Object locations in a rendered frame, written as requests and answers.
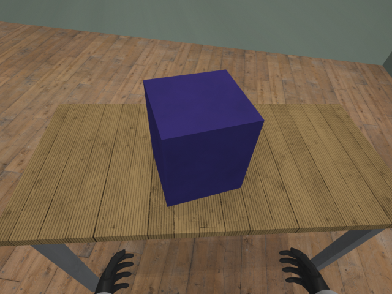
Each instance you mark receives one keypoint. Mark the table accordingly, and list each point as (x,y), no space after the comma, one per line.
(93,178)

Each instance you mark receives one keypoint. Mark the carton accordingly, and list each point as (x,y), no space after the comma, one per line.
(203,133)

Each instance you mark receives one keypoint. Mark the robot right hand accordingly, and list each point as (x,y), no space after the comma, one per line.
(311,279)

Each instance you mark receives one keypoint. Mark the robot left hand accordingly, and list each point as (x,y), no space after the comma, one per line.
(110,275)

